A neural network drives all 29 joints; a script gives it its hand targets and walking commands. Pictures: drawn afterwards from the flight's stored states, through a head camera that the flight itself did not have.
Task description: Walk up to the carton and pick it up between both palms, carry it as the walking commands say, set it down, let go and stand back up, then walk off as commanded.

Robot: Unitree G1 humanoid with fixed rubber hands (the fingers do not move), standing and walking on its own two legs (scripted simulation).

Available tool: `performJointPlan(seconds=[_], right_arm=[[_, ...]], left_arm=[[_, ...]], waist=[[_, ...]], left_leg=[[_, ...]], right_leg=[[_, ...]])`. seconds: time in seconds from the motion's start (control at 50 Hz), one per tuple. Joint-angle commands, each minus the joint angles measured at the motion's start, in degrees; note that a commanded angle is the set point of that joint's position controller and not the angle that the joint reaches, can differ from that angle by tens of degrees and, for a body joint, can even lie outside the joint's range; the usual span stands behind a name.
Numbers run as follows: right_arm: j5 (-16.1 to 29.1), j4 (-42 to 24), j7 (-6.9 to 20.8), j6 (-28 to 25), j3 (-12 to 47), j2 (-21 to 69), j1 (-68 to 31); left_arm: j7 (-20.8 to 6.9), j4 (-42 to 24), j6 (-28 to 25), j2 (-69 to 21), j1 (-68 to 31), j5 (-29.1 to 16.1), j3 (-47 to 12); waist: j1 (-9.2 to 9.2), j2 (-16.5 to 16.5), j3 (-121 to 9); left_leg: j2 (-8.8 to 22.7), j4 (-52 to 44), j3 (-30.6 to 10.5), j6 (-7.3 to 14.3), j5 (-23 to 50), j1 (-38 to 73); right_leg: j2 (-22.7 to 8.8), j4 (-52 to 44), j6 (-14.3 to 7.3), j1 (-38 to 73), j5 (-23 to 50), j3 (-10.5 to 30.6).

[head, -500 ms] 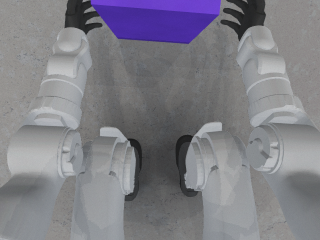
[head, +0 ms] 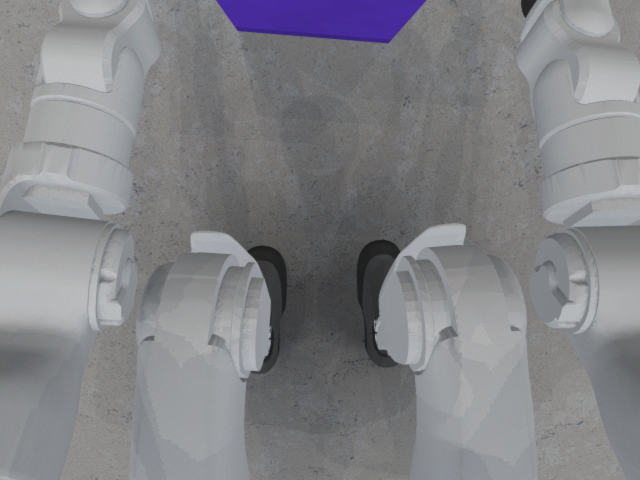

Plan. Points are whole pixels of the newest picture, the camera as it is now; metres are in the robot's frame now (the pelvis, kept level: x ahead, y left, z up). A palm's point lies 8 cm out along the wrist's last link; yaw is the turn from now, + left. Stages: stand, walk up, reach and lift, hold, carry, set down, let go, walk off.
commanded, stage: set down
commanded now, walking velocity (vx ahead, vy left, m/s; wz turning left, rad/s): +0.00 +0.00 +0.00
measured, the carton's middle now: out of the picture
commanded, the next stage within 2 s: let go in 1.18 s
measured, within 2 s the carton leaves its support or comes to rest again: neither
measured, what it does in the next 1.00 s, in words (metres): rises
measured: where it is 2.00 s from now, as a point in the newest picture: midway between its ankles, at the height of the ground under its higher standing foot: (321, 326)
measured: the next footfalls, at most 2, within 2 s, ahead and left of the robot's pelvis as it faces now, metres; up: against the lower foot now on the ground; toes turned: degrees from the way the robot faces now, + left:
none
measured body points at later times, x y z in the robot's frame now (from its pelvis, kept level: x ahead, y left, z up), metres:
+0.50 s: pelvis +0.00 +0.00 +0.13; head +0.37 -0.01 +0.37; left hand +0.55 +0.15 -0.02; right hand +0.53 -0.21 -0.03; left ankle +0.11 +0.09 -0.32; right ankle +0.11 -0.10 -0.32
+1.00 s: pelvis +0.00 +0.01 +0.26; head +0.37 -0.01 +0.51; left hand +0.56 +0.16 +0.13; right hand +0.53 -0.21 +0.12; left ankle +0.11 +0.09 -0.32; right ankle +0.11 -0.10 -0.32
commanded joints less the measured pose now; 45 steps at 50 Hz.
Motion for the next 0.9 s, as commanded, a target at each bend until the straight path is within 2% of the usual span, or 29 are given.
performJointPlan(seconds=[0.0, 0.04, 0.06, 0.08, 0.1, 0.12, 0.14, 0.16, 0.2, 0.22, 0.24, 0.26, 0.32, 0.34, 0.36, 0.4, 0.46, 0.48, 0.52, 0.54, 0.6, 0.62, 0.66, 0.68, 0.7, 0.76, 0.82, 0.86, 0.88], right_arm=[[-0.60, -23.36, -1.66, 1.72, -0.13, -10.71, -14.73], [-2.24, -26.83, -1.81, 3.40, -2.44, -12.71, -12.31], [-2.15, -26.45, -1.69, 4.58, -2.43, -12.65, -12.06], [-1.90, -32.14, -1.81, 5.19, -2.45, -12.36, -12.82], [-3.69, -33.22, -1.82, 5.57, -4.80, -14.27, -11.54], [-3.56, -35.59, -1.66, 6.13, -4.62, -13.79, -10.84], [-4.57, -35.98, -1.54, 6.76, -5.42, -14.75, -10.27], [-4.23, -36.46, -1.33, 7.59, -5.35, -14.35, -9.50], [-4.49, -37.46, -0.64, 8.63, -5.83, -14.26, -8.08], [-5.40, -42.11, -0.87, 8.56, -8.02, -15.83, -7.95], [-5.76, -41.94, -0.66, 9.05, -8.54, -16.84, -8.00], [-5.50, -40.11, -0.25, 9.52, -8.42, -16.98, -7.04], [-4.84, -42.39, 0.05, 10.53, -8.06, -15.28, -6.89], [-5.16, -38.91, 0.54, 10.89, -9.19, -15.94, -5.92], [-4.02, -43.04, 0.55, 10.81, -8.17, -14.62, -6.25], [-5.16, -40.83, 0.73, 11.37, -8.23, -14.87, -6.59], [-6.41, -36.23, 0.73, 11.97, -9.20, -14.36, -6.73], [-5.48, -39.04, 0.80, 11.91, -9.13, -15.85, -9.01], [-6.53, -38.82, 0.61, 12.49, -10.14, -17.74, -9.71], [-5.38, -42.41, 0.46, 12.61, -9.42, -16.96, -10.23], [-5.59, -41.24, 0.52, 13.63, -8.66, -17.62, -12.00], [-5.96, -38.60, 0.74, 13.76, -9.51, -16.91, -10.27], [-4.95, -38.66, 1.01, 14.22, -8.41, -15.44, -9.72], [-5.70, -39.46, 0.78, 14.25, -9.14, -16.84, -11.64], [-6.23, -41.65, 0.79, 14.29, -10.35, -18.01, -11.48], [-5.68, -42.80, 0.85, 14.94, -9.59, -17.95, -9.82], [-6.39, -46.15, 0.67, 15.14, -9.31, -18.95, -8.69], [-6.67, -38.37, 1.40, 15.25, -8.73, -16.58, -4.64], [-6.22, -43.38, 1.57, 15.05, -8.14, -17.69, -8.25]], left_arm=[[2.02, -24.45, 0.85, 12.09, -18.34, 1.76, 5.88], [2.40, -30.52, 2.53, 12.03, -18.47, 1.84, 6.79], [2.33, -26.68, 3.96, 12.06, -17.06, 1.88, 6.23], [2.12, -29.93, 4.64, 12.06, -15.36, 1.58, 6.93], [2.31, -34.01, 4.99, 12.85, -16.20, 2.48, 8.16], [2.36, -35.30, 5.35, 13.03, -14.90, 3.29, 9.03], [2.32, -33.75, 6.11, 12.20, -13.38, 2.98, 9.23], [2.26, -35.64, 6.74, 12.69, -13.10, 3.53, 9.78], [2.34, -37.16, 7.81, 12.19, -13.23, 3.53, 9.83], [2.19, -39.95, 7.95, 12.67, -11.00, 4.16, 11.29], [2.28, -40.36, 8.63, 12.74, -12.24, 3.82, 10.44], [2.32, -40.49, 9.15, 11.81, -11.11, 4.18, 10.40], [2.15, -41.87, 10.33, 11.09, -10.72, 4.22, 10.43], [2.54, -39.73, 10.73, 12.05, -10.26, 6.01, 11.72], [2.27, -42.56, 10.59, 10.98, -9.82, 5.53, 11.31], [1.92, -39.12, 11.20, 12.48, -10.34, 5.61, 12.39], [1.54, -39.11, 11.72, 11.80, -12.72, 5.73, 11.36], [1.30, -38.87, 11.58, 12.04, -12.43, 5.08, 10.70], [1.54, -38.75, 12.33, 12.86, -14.42, 5.10, 12.01], [1.58, -42.02, 12.28, 14.57, -14.59, 5.96, 13.17], [1.31, -37.95, 13.51, 13.86, -15.09, 5.10, 12.36], [1.29, -36.89, 13.87, 11.79, -15.03, 4.37, 10.52], [1.57, -39.34, 14.28, 13.29, -16.02, 5.24, 11.79], [1.17, -36.10, 14.51, 12.65, -14.84, 4.20, 10.78], [1.41, -38.82, 14.78, 13.84, -15.82, 4.78, 11.32], [1.64, -41.48, 14.99, 13.91, -14.60, 5.88, 12.78], [1.58, -43.70, 15.13, 13.95, -13.12, 5.23, 12.54], [1.42, -38.49, 14.85, 12.17, -9.79, 6.43, 13.89], [1.14, -41.09, 14.66, 13.19, -12.34, 6.04, 13.77]], waist=[[-1.49, -1.31, -125.49], [-3.70, -0.41, -130.02], [-4.40, -0.19, -127.47], [-3.24, -0.75, -128.50], [-4.26, -0.52, -130.95], [-2.81, -0.20, -132.10], [-4.02, -1.09, -132.07], [-2.65, 1.07, -131.76], [-3.72, 0.22, -134.10], [-3.80, 0.34, -136.98], [-5.28, 0.19, -136.91], [-4.08, 2.40, -136.66], [-3.80, 1.22, -137.63], [-2.68, 2.74, -136.06], [-2.15, 3.30, -138.29], [-2.26, -0.62, -136.22], [-2.99, 0.96, -134.59], [-3.01, 1.54, -135.86], [-3.32, -0.36, -136.11], [-1.21, 0.30, -140.22], [-2.19, -0.94, -136.93], [-3.82, 0.99, -134.92], [-2.59, 0.57, -137.87], [-2.78, 0.62, -134.88], [-4.00, 0.51, -138.96], [-2.09, 0.83, -140.57], [-3.14, -1.16, -145.79], [-2.34, -1.57, -137.95], [-1.58, -1.39, -141.23]], left_leg=[[-0.61, -15.33, -3.08, -0.68, 26.56, 55.96], [-0.93, -16.53, -3.33, -1.21, 27.20, 57.50], [-0.60, -17.57, -3.25, -1.06, 25.70, 57.22], [-0.69, -18.49, -3.36, -0.73, 25.75, 56.83], [-0.78, -19.47, -4.10, -0.97, 26.60, 57.99], [-0.96, -20.55, -4.07, -1.09, 27.74, 57.67], [-1.02, -20.86, -3.94, -1.30, 27.94, 57.05], [-0.94, -22.43, -3.97, -1.68, 27.28, 58.92], [-0.71, -24.48, -5.05, -1.68, 29.87, 63.32], [-0.73, -24.56, -5.07, -1.79, 31.89, 63.57], [-0.71, -25.99, -5.51, -2.06, 30.84, 65.20], [-0.54, -26.83, -5.81, -2.71, 32.86, 67.18], [-0.37, -31.09, -6.33, -2.53, 33.38, 71.66], [-0.46, -31.60, -6.52, -2.78, 34.76, 71.86], [-0.46, -33.00, -5.62, -2.84, 34.05, 72.19], [-0.55, -35.33, -6.17, -2.30, 31.59, 71.35], [-0.47, -38.66, -6.20, -2.97, 30.42, 72.62], [-0.51, -39.15, -5.82, -2.78, 29.17, 73.65], [-0.72, -40.85, -5.65, -2.64, 26.29, 73.92], [-0.67, -41.62, -5.31, -2.39, 29.01, 76.19], [-0.50, -44.91, -5.62, -2.64, 25.35, 77.08], [-0.30, -46.41, -6.10, -2.50, 26.01, 78.72], [0.03, -48.96, -6.47, -2.39, 24.79, 82.16], [0.08, -49.91, -6.71, -2.36, 25.43, 81.62], [0.08, -50.22, -7.26, -2.42, 26.87, 84.47], [0.17, -52.91, -6.78, -2.48, 29.74, 88.49], [-0.04, -56.24, -7.42, -2.24, 34.84, 94.52], [0.30, -58.71, -7.80, -2.33, 34.74, 92.23], [0.19, -58.77, -7.50, -2.19, 35.29, 94.70]], right_leg=[[0.43, -15.22, 1.87, 55.80, 29.88, 1.61], [0.67, -16.76, 1.07, 58.46, 31.57, 1.80], [0.49, -17.86, 1.54, 58.16, 30.06, 1.31], [0.61, -18.79, 1.68, 59.11, 30.21, 1.90], [0.77, -19.05, 1.45, 59.39, 31.43, 1.48], [1.01, -20.37, 1.47, 60.66, 32.42, 2.09], [1.06, -21.43, 1.58, 62.36, 33.53, 2.31], [1.15, -22.46, 1.31, 60.45, 31.86, 2.47], [1.34, -25.01, 1.30, 59.97, 32.68, 1.78], [1.66, -25.74, 1.36, 61.42, 34.20, 2.11], [1.83, -27.12, 1.26, 60.66, 32.85, 1.29], [1.78, -27.22, 1.19, 60.27, 33.63, 1.48], [2.13, -31.84, 1.53, 59.86, 31.93, 1.02], [2.25, -31.64, 1.59, 58.94, 32.52, 0.74], [2.10, -34.19, 1.39, 62.55, 33.70, 2.03], [1.99, -36.05, 2.12, 62.86, 31.69, 1.08], [2.13, -38.56, 2.11, 64.45, 30.94, 1.37], [1.97, -39.57, 1.96, 64.98, 30.33, 1.67], [1.86, -41.63, 2.05, 66.56, 27.78, 1.59], [1.86, -41.87, 2.08, 70.14, 31.17, 2.33], [1.74, -45.29, 2.32, 69.47, 27.20, 1.91], [1.79, -46.12, 2.11, 69.33, 28.10, 1.57], [1.63, -48.41, 2.30, 70.46, 26.32, 1.64], [1.59, -49.61, 2.20, 70.36, 26.22, 1.82], [1.85, -49.66, 2.18, 72.57, 28.11, 1.27], [1.75, -52.84, 2.38, 76.85, 30.45, 2.73], [2.26, -55.83, 2.82, 82.99, 35.43, 2.20], [2.22, -57.68, 3.00, 81.29, 35.08, 2.47], [2.30, -58.44, 2.58, 83.47, 35.52, 2.98]])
